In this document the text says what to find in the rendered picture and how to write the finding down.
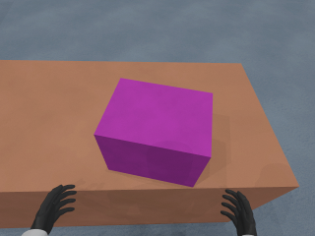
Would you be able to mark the robot right hand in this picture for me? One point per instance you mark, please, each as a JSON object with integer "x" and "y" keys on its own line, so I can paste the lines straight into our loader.
{"x": 243, "y": 218}

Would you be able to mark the pedestal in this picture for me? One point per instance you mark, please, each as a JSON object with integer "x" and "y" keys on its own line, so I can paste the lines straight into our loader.
{"x": 50, "y": 109}

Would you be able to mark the robot left hand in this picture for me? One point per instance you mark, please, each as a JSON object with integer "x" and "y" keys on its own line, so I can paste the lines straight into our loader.
{"x": 50, "y": 211}

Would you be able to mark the carton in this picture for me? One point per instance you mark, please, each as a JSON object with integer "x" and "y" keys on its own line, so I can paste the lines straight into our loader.
{"x": 157, "y": 131}

